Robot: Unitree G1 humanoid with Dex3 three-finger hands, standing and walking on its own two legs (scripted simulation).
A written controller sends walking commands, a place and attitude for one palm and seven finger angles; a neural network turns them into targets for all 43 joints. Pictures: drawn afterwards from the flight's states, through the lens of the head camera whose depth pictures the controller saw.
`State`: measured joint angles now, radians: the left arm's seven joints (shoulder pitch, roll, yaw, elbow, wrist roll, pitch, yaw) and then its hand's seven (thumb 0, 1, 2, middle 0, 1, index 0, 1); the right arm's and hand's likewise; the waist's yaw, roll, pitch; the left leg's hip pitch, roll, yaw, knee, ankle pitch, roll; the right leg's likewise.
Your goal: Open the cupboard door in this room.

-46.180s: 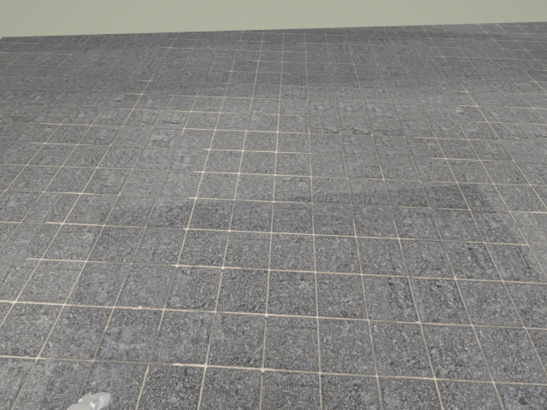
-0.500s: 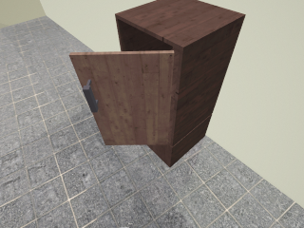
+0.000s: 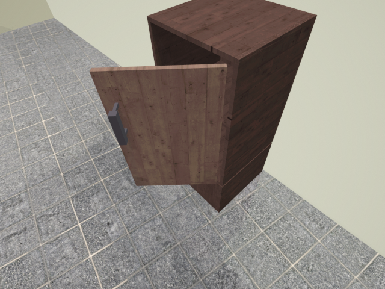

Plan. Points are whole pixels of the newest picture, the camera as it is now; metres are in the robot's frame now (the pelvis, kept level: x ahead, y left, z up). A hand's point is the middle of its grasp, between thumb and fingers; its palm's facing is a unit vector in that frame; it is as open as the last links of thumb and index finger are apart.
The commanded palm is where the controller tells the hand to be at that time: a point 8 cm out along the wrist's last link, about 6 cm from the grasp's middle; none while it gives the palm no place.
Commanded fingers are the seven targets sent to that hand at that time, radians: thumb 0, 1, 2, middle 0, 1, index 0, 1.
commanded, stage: come to a stop and stand still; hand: left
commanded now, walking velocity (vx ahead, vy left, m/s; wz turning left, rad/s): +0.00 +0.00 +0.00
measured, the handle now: (119, 124) +0.57 +0.27 -0.03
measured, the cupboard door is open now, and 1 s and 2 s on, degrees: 48 48 48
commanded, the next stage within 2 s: look again from close up in 0.98 s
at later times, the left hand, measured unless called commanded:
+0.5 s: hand out of the picture +0.04 +0.16 -0.16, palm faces -0.01 -0.97 -0.22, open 7.3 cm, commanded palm none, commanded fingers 0.00 0.90 0.90 -0.20 -0.30 -0.20 -0.30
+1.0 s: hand out of the picture +0.02 +0.14 -0.17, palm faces +0.02 -0.98 -0.21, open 7.4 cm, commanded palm none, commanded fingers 0.00 0.90 0.90 -0.20 -0.30 -0.20 -0.30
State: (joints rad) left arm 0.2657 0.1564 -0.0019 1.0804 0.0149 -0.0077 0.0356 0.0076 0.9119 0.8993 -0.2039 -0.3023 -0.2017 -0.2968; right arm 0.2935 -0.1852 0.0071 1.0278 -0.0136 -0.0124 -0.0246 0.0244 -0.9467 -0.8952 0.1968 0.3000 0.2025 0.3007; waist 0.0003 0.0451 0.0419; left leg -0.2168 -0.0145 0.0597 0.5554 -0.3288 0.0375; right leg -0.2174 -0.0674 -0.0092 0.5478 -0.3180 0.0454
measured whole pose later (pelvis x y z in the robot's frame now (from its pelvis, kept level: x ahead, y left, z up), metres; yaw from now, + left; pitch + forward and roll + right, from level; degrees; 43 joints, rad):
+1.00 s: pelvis +0.01 -0.04 +0.01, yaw +0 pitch -1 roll +0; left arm 0.25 0.17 0.00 1.10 0.01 -0.02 0.02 0.01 0.91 0.90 -0.20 -0.30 -0.20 -0.30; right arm 0.24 -0.17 0.02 1.12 -0.01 -0.02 -0.03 0.01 -0.91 -0.90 0.19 0.30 0.20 0.30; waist 0.01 0.00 0.04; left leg -0.16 0.04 0.04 0.45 -0.28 -0.03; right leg -0.17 -0.01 -0.04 0.48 -0.30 -0.01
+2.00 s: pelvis +0.02 -0.01 +0.00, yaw +1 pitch +0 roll +1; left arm 0.32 0.16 0.05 1.08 0.03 0.01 0.02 0.01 0.91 0.90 -0.20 -0.30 -0.20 -0.30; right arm 0.32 -0.16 0.00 1.08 -0.02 -0.01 -0.02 0.01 -0.91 -0.90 0.19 0.30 0.20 0.30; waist 0.03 -0.04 0.04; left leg -0.20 0.00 0.06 0.56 -0.36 0.02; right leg -0.22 -0.07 -0.04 0.62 -0.40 -0.01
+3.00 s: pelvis -0.01 +0.00 +0.01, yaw +1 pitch -1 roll +1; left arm 0.30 0.15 -0.01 1.10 0.01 -0.01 0.02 0.01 0.91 0.90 -0.20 -0.30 -0.20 -0.30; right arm 0.32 -0.18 0.03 1.08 -0.01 -0.01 -0.02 0.01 -0.91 -0.90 0.19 0.30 0.20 0.30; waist 0.00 0.03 0.03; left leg -0.16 -0.03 0.08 0.44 -0.26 0.04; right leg -0.26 -0.03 -0.07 0.48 -0.19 -0.02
